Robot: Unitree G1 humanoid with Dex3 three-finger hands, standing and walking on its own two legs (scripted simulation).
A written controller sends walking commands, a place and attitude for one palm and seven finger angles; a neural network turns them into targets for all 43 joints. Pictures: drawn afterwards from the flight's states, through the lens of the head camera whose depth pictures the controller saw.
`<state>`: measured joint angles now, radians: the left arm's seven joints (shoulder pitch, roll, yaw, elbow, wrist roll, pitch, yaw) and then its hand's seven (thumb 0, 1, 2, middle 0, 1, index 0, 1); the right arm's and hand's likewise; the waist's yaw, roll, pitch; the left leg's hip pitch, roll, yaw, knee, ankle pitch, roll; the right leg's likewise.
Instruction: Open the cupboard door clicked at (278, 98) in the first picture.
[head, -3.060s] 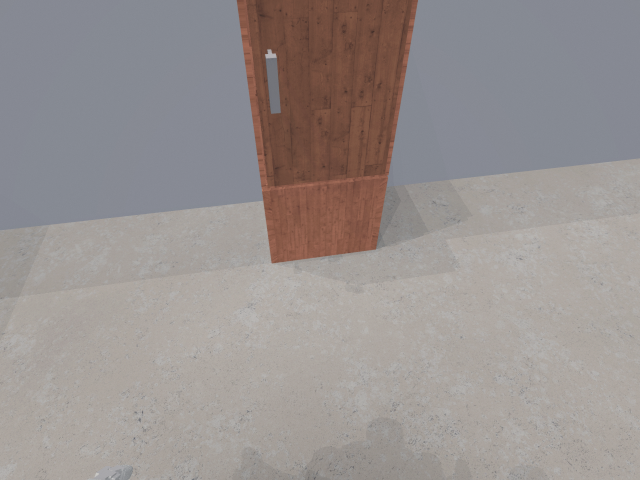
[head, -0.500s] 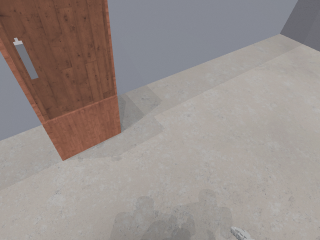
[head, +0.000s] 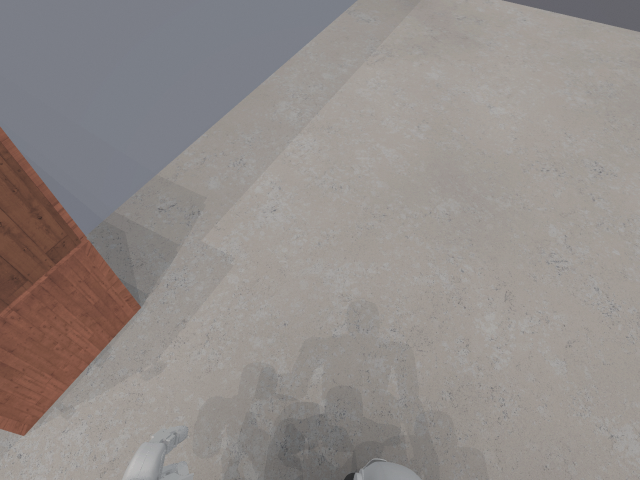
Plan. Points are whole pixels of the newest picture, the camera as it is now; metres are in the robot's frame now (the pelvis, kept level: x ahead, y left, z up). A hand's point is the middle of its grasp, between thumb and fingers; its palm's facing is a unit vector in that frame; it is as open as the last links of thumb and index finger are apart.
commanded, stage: walk to a spot facing it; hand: left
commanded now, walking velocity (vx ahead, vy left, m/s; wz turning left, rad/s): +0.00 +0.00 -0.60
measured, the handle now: out of the picture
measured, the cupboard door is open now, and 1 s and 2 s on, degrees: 0 0 0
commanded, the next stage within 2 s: turn to face it in 1.84 s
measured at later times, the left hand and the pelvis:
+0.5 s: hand (140, 468) +0.16 +0.25 -0.16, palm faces -0.19 -0.96 -0.20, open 7.4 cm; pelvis +0.04 +0.06 +0.02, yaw -17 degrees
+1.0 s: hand (242, 410) +0.23 +0.12 -0.12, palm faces -0.54 -0.79 -0.29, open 7.4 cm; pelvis +0.01 +0.02 +0.01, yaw -36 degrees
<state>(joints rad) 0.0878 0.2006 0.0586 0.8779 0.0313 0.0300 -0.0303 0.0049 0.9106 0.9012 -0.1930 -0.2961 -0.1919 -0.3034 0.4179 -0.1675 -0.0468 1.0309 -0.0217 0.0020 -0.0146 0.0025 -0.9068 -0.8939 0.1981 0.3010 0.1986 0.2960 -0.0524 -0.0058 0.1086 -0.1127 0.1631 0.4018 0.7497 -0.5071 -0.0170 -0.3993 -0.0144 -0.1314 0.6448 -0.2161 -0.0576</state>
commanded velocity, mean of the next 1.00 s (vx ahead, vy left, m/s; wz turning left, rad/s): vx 0.00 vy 0.00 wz -0.60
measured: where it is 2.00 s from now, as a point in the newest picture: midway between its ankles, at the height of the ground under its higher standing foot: outside the picture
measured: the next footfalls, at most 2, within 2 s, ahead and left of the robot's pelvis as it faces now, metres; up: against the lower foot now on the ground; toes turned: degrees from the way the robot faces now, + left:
left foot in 0.38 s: +0.11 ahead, +0.16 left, +0.00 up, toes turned -9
right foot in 0.88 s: +0.01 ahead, -0.08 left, +0.00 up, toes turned -39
